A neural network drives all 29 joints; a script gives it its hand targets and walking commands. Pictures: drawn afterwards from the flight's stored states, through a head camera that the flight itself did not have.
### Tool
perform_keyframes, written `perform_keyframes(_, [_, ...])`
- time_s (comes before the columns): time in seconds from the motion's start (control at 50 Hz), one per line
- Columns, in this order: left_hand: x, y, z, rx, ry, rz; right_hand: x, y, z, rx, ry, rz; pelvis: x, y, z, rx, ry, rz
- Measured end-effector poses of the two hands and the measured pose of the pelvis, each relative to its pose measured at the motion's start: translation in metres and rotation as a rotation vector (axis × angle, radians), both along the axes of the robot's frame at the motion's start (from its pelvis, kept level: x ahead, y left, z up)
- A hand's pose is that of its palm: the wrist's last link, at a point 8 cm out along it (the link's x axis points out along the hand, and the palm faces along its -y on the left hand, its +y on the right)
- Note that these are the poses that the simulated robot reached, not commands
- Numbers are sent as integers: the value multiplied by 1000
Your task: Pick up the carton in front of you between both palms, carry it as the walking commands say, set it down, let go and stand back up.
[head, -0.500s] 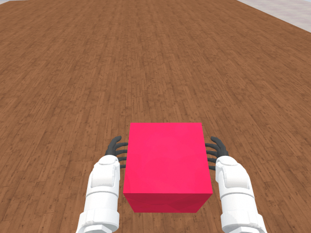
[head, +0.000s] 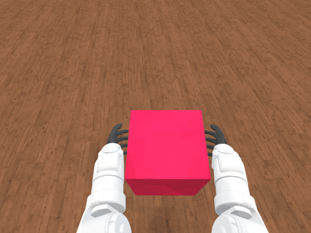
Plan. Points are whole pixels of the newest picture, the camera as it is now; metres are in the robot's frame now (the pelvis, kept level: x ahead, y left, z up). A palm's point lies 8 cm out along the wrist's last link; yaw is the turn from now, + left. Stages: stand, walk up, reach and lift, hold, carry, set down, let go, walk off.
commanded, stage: set down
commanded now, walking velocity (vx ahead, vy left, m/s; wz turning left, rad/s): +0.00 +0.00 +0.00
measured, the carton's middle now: (165, 156) +0.36 +0.00 -0.08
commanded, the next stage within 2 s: none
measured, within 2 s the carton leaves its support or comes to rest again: neither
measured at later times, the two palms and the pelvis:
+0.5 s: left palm (127, 162) +0.38 +0.14 -0.17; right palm (205, 164) +0.37 -0.15 -0.17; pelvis -0.04 +0.00 -0.11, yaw +0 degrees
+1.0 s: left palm (133, 169) +0.43 +0.13 -0.33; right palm (198, 172) +0.41 -0.16 -0.33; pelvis -0.06 +0.00 -0.24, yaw +0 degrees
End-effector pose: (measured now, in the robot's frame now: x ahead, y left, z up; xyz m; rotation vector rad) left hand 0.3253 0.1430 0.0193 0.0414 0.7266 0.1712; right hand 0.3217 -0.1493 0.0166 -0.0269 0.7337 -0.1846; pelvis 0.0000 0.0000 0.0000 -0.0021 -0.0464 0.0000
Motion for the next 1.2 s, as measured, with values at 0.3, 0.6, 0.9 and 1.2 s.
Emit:
perform_keyframes(0.3, [25,-4,-152,-9,-23,10,22,-2,-151,-7,-22,-27,-31,0,-53,4,461,-3])
perform_keyframes(0.6, [68,-5,-217,-35,-46,6,61,-5,-216,23,-45,-42,-47,0,-134,1,692,-2])
perform_keyframes(0.9, [95,-8,-321,-16,-40,-7,85,-7,-320,7,-38,-51,-59,-1,-217,1,831,1])
perform_keyframes(1.2, [119,-10,-412,2,-17,-36,104,-9,-411,-4,-14,-46,-70,0,-283,-3,864,3])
